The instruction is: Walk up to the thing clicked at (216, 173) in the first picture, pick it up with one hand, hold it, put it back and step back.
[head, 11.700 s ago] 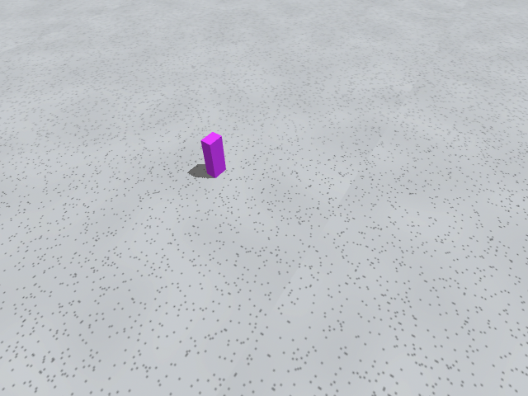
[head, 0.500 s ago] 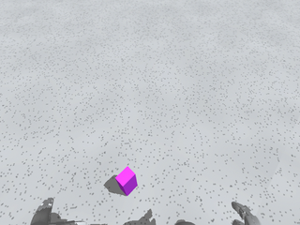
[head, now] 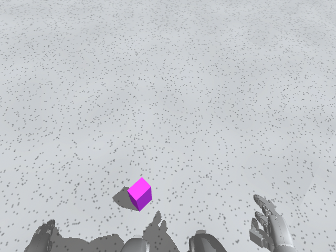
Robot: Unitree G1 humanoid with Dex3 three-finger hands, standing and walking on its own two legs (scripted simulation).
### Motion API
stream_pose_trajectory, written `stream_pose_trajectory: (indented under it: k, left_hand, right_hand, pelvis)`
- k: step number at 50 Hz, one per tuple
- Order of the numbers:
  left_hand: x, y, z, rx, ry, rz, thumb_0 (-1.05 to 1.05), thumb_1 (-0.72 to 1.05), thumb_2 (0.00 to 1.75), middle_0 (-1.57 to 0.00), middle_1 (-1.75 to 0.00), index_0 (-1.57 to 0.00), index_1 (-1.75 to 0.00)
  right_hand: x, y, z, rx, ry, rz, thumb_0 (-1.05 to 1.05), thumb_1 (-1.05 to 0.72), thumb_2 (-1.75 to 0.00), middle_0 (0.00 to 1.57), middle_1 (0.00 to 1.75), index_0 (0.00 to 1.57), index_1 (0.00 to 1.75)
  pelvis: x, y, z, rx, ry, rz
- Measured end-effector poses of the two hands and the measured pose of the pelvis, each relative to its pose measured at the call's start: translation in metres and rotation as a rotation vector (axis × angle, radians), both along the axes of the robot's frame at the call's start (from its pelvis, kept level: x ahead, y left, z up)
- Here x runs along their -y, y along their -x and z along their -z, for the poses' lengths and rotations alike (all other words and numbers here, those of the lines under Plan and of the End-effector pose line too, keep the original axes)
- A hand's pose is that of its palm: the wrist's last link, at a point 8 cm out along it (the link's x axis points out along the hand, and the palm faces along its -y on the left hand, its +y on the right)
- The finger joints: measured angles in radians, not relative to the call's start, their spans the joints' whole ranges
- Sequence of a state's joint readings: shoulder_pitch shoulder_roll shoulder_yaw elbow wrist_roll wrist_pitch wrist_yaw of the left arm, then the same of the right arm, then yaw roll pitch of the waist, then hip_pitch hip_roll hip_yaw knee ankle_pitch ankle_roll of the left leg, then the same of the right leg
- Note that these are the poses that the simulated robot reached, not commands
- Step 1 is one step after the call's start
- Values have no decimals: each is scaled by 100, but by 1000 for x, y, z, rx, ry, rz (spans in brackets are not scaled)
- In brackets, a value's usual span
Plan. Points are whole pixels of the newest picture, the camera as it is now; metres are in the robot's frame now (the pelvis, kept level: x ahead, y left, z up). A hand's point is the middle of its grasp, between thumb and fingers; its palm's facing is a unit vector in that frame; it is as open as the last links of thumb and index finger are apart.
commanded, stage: go down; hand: left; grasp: from the side
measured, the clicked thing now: (140, 195) +0.40 +0.11 -0.58
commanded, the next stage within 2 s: none
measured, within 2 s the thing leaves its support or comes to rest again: neither
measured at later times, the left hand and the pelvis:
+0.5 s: hand (74, 210) +0.26 +0.28 -0.19, palm faces +0.07 -0.98 -0.21, open 17.3 cm; pelvis -0.05 -0.01 -0.12, yaw +0 degrees
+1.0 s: hand (71, 195) +0.31 +0.32 -0.24, palm faces +0.08 -0.99 -0.14, open 17.4 cm; pelvis -0.08 -0.01 -0.21, yaw -1 degrees
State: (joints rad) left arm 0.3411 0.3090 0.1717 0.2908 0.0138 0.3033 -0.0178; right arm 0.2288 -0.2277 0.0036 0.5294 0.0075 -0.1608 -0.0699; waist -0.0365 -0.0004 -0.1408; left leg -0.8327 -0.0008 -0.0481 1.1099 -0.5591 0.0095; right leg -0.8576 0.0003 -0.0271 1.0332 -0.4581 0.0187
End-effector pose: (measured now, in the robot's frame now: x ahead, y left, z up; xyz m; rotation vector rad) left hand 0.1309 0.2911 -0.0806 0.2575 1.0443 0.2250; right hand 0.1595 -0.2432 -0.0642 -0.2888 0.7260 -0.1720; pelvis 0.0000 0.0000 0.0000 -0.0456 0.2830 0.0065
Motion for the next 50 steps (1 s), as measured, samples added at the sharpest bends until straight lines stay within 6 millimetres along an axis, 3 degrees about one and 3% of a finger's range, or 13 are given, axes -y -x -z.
stream_pose_trajectory:
  k: [7, 11, 18, 25, 39, 50]
  left_hand:
    - [-3, 4, 6, 26, -11, -13, 0, -43, 7, -10, -5, -7, -8]
    - [-14, -4, 22, 69, -14, -37, 0, -41, 7, -9, -5, -7, -7]
    - [-31, -52, 66, 277, 57, 12, 0, -46, 4, -10, -4, -7, -6]
    - [-35, -103, 92, 450, 81, 112, 0, -54, 4, -11, -8, -10, -9]
    - [-63, -124, 128, 578, 97, 101, -1, -59, 9, -10, -12, -9, -13]
    - [-75, -156, 149, 677, 128, 141, -1, -57, 6, -9, -8, -8, -9]
  right_hand:
    - [1, 11, 15, -13, -3, 0, 1, -85, -88, 21, 30, 20, 30]
    - [7, 18, 30, -17, 9, -18, 1, -86, -89, 21, 30, 20, 30]
    - [25, 32, 81, -54, 53, -60, 1, -89, -89, 21, 30, 20, 30]
    - [39, 51, 138, -139, 67, -46, 1, -89, -89, 21, 30, 20, 30]
    - [41, 97, 208, -302, 43, -63, 1, -88, -89, 21, 30, 20, 30]
    - [46, 118, 234, -351, 91, -46, 1, -89, -89, 21, 30, 20, 30]
  pelvis:
    - [3, 6, 12, -22, 1, -4]
    - [6, 15, 26, -52, -1, -7]
    - [12, 36, 76, -145, -9, -3]
    - [14, 50, 123, -210, -11, 5]
    - [18, 71, 173, -271, -11, 3]
    - [12, 80, 206, -293, 12, 10]
